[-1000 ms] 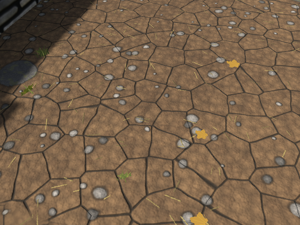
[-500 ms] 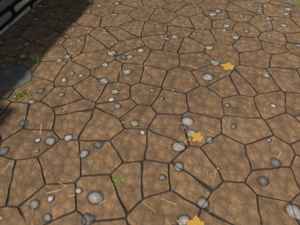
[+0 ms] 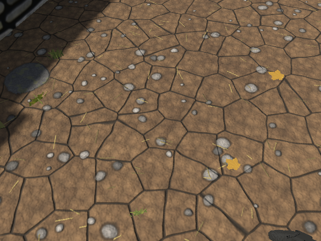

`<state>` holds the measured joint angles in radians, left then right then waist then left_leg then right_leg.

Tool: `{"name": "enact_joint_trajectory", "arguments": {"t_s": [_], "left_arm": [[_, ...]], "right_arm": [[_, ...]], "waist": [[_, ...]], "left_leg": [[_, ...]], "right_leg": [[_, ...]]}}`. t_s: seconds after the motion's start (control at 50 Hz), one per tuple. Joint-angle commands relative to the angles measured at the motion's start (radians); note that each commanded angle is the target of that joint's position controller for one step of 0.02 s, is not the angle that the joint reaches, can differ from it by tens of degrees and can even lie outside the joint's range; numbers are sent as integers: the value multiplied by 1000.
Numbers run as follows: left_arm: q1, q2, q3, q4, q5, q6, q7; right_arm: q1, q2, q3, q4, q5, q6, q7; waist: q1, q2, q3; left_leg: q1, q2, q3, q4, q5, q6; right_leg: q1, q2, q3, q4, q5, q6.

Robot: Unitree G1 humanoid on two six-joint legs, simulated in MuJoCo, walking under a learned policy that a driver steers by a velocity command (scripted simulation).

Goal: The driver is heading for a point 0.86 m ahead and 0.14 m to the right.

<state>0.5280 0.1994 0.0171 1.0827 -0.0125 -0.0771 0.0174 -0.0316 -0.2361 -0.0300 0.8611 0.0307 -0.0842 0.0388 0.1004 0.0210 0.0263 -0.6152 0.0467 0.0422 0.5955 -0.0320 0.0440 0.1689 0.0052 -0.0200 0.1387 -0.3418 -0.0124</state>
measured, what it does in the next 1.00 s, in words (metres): walks ahead: left foot, then right foot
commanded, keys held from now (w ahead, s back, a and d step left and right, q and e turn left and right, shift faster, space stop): w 0.98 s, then w+e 0.02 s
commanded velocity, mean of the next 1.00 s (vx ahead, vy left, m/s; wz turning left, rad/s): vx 0.49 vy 0.00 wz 0.00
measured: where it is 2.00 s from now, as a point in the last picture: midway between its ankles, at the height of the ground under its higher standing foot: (188, 159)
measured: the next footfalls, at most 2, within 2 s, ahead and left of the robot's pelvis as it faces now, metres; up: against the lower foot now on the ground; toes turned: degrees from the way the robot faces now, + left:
left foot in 0.08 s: +0.24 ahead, +0.12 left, +0.00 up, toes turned +2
right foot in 0.62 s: +0.55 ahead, -0.11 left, +0.00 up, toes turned -3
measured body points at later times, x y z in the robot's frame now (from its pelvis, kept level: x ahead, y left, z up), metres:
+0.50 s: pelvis +0.29 +0.03 +0.01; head +0.31 +0.02 +0.46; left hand +0.48 +0.27 -0.09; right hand +0.26 -0.24 -0.13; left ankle +0.20 +0.12 -0.73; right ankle +0.49 -0.13 -0.69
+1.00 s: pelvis +0.58 -0.02 +0.01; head +0.60 -0.03 +0.46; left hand +0.57 +0.24 -0.12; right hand +0.75 -0.27 -0.10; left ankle +0.77 +0.15 -0.67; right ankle +0.51 -0.11 -0.73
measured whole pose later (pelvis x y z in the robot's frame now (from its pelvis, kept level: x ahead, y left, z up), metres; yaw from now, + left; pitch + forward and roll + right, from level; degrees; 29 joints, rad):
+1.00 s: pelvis +0.58 -0.02 +0.01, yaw +0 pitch +1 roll -1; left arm 0.38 0.23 0.05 0.97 -0.01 -0.09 0.00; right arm 0.06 -0.26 -0.05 0.91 0.01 -0.08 0.01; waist 0.06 0.04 0.00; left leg -0.67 0.12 -0.03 0.66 0.06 0.01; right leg -0.01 0.06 -0.06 0.19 -0.20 -0.06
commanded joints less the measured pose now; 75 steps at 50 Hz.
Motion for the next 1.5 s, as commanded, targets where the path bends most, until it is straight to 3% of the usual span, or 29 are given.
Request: {"name": "enact_joint_trajectory", "arguments": {"t_s": [0.02,0.06,0.08,0.1,0.12,0.14,0.18,0.22,0.28,0.4,0.5,0.56,0.6,0.62,0.64,0.66,0.68,0.72,0.76,0.88,1.06,1.14,1.16,1.18,1.2,1.22,1.28,1.38,1.5], "left_arm": [[2,183,43,-32,-3,1,8],[-32,193,47,-50,12,17,8],[-43,177,37,-74,22,18,6],[82,19,-4,-91,17,-1,-7],[42,58,3,-80,-5,-35,-15],[-64,134,27,-123,-37,-55,-19],[-161,150,40,-145,-27,-60,-3],[-118,110,46,-136,-14,-29,4],[-171,104,52,-167,-4,-5,8],[-439,92,45,-257,4,-20,-10],[-581,99,35,-312,-8,-27,-40],[-556,135,44,-325,-10,-35,-55],[-334,202,81,-265,-9,-37,-50],[-137,273,105,-220,1,-34,-41],[-40,362,126,-189,9,-28,-44],[-46,260,95,-195,8,-28,-46],[-142,216,79,-210,5,-31,-43],[-291,162,61,-240,14,-33,-45],[-314,130,52,-231,23,-38,-52],[-221,179,64,-183,15,-35,-25],[-92,198,74,-115,-9,-5,-5],[-150,211,81,-134,-7,13,1],[-157,175,66,-154,6,15,2],[-31,57,35,-164,9,3,0],[-9,75,35,-144,0,-14,-1],[-66,162,60,-153,-22,-20,0],[-156,148,74,-168,-6,7,17],[-177,67,55,-187,11,52,22],[-296,112,60,-207,13,72,15]], "right_arm": [[-61,-99,-24,-82,0,-19,9],[200,-168,-66,-5,4,-18,0],[379,-219,-86,40,1,-12,-11],[494,-307,-103,69,-23,-7,-12],[456,-228,-76,70,-19,-8,-8],[349,-175,-59,60,-14,-15,-7],[194,-111,-40,31,-25,-28,1],[163,-73,-28,44,-37,-35,8],[217,-105,-31,79,-33,-41,-6],[338,-154,-36,106,-24,-27,-43],[445,-169,-42,149,-10,-5,-48],[438,-187,-53,152,-10,14,-52],[398,-180,-48,138,-17,26,-50],[404,-145,-31,114,-32,26,-50],[537,-5,10,109,-33,4,-36],[497,-80,-5,125,-14,-24,-31],[392,-160,-27,90,15,-40,-27],[299,-150,-33,74,1,-42,-40],[334,-108,-35,83,-9,-14,-43],[188,-82,-38,29,-26,8,-46],[-67,-81,-26,-61,-12,-19,-10],[149,-166,-68,-10,-12,-39,-10],[326,-228,-90,33,-32,-41,-19],[441,-323,-113,56,-57,-32,-24],[446,-258,-92,60,-47,-26,-19],[369,-192,-70,50,-36,-26,-19],[179,-95,-39,33,-42,-27,-16],[121,-119,-38,75,-59,-27,-31],[163,-150,-37,122,-34,11,-45]], "waist": [[-94,-133,88],[-226,-152,-91],[-298,-103,-207],[-231,187,-387],[-239,196,-391],[-206,162,-201],[-136,13,-63],[-75,53,-43],[-64,46,12],[-136,17,50],[-178,13,75],[-138,37,43],[-17,48,-97],[49,-20,-249],[-7,-285,-396],[17,-237,-415],[1,-188,-254],[-57,-62,-99],[-108,-93,-70],[-97,-71,3],[-40,-78,72],[-172,-101,-61],[-238,-67,-201],[-204,162,-361],[-204,252,-446],[-190,176,-316],[-97,63,-124],[-38,82,-108],[-74,63,-106]], "left_leg": [[109,-32,4,-56,-5,42],[441,-94,43,-41,-32,85],[739,26,-96,-23,-86,133],[1062,304,-620,-156,-385,304],[1021,335,-851,-335,-471,304],[868,305,-699,-350,-444,246],[554,233,-429,-390,-200,194],[410,170,-293,-441,-121,179],[345,153,-211,-498,-63,204],[430,122,-118,-514,14,169],[609,181,-118,-453,27,157],[703,219,-125,-360,189,131],[666,155,-69,-94,493,92],[480,97,-26,197,323,58],[57,-95,-9,586,-242,-15],[-64,-89,-166,715,-529,3],[-140,-31,-160,751,-465,23],[-77,60,-116,647,-304,21],[29,97,-117,566,-239,12],[-86,108,-94,286,-18,-36],[-45,37,-75,-78,77,-19],[311,-28,-32,-137,-27,26],[587,58,-101,-80,56,73],[990,317,-479,-99,106,222],[1011,381,-702,-216,219,273],[889,348,-546,-206,304,234],[504,239,-229,-268,462,172],[324,176,-57,-336,569,185],[364,177,-69,-322,252,158]], "right_leg": [[-93,-268,76,53,672,-127],[-126,-221,24,357,974,-89],[-335,-179,10,631,777,-59],[-698,21,8,1053,146,9],[-808,39,162,1215,-198,-15],[-905,-19,146,1267,-145,-37],[-822,-118,105,1168,26,-49],[-707,-160,107,1086,77,-46],[-748,-175,83,982,133,-21],[-816,-137,32,563,447,9],[-841,-103,27,411,418,-7],[-776,-75,15,369,298,-47],[-457,-9,-40,346,279,-95],[-138,-140,105,382,291,-155],[240,-383,594,286,86,-324],[252,-397,760,167,12,-314],[121,-365,603,156,43,-258],[-168,-290,368,100,244,-219],[-293,-238,263,40,301,-205],[-304,-218,141,-31,391,-215],[-157,-248,124,33,373,-179],[-170,-212,130,283,633,-129],[-296,-142,79,533,566,-87],[-691,22,0,932,192,5],[-789,72,139,1104,-287,18],[-844,24,179,1188,-272,12],[-740,-90,111,1046,-118,13],[-550,-99,68,722,74,28],[-438,-70,35,455,210,21]]}}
